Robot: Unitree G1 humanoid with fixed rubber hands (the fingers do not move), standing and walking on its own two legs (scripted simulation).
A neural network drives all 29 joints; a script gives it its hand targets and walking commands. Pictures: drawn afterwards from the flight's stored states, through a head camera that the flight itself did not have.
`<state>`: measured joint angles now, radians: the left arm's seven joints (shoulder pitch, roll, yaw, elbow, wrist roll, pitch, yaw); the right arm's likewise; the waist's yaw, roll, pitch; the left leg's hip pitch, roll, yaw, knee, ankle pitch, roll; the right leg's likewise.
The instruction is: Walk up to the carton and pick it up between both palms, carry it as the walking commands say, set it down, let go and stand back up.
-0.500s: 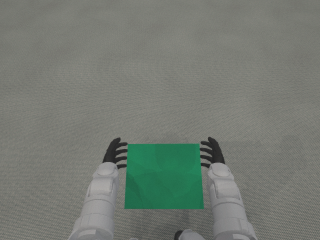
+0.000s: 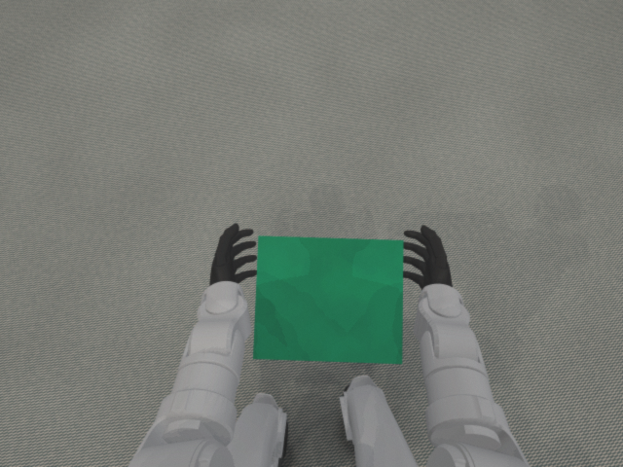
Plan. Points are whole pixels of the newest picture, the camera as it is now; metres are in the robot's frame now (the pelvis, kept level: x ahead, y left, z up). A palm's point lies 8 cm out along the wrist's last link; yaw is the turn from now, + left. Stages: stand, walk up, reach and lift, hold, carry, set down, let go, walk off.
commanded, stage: set down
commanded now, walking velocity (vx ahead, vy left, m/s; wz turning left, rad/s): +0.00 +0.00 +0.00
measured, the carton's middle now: (326, 293) +0.36 -0.04 -0.17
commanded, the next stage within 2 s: none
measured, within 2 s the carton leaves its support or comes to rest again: neither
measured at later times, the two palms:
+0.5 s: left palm (241, 283) +0.38 +0.09 -0.16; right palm (415, 288) +0.36 -0.18 -0.17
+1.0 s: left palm (253, 291) +0.39 +0.09 -0.25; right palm (404, 292) +0.37 -0.19 -0.26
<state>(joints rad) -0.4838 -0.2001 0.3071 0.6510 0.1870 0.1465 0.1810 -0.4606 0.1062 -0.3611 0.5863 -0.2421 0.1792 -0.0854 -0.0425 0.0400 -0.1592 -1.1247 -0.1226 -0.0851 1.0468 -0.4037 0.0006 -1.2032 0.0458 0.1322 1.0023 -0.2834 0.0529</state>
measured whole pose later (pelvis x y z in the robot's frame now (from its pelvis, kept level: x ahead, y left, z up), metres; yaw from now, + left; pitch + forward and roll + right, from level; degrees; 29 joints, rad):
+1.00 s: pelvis -0.03 -0.01 -0.15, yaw +2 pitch +43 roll +2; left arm -0.76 -0.09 0.25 0.77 0.06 0.08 0.26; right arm -0.73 0.02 -0.31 0.72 -0.10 0.12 -0.21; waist -0.05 0.05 -0.20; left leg -1.83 -0.17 -0.09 1.66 -0.57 -0.05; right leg -1.91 0.10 0.11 1.59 -0.42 0.06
